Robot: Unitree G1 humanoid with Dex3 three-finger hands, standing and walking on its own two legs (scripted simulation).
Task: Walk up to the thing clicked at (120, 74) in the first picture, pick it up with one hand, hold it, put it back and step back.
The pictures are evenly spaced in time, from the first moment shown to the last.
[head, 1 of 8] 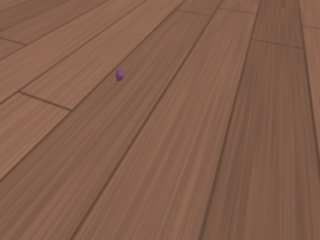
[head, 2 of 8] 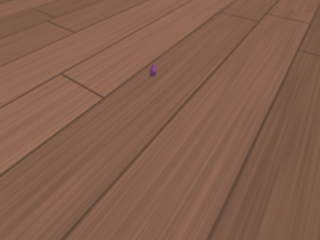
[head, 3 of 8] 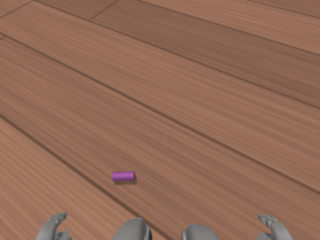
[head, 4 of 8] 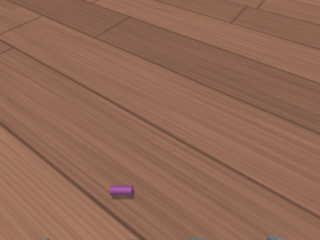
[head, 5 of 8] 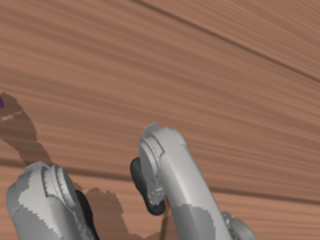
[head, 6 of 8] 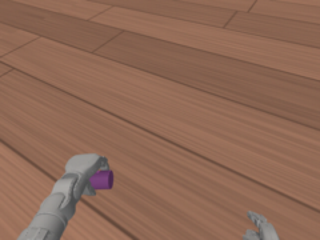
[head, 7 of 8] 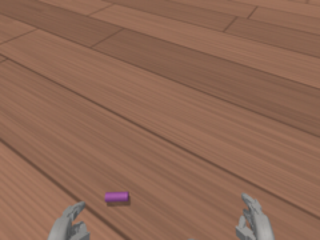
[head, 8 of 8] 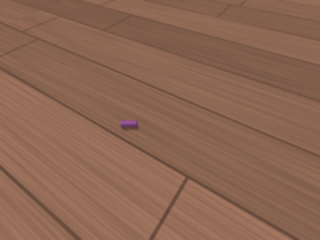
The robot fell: no
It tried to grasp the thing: yes
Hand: left
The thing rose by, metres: 0.68
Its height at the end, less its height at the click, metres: +0.00
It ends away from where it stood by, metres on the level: 0.01
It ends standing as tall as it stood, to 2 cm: yes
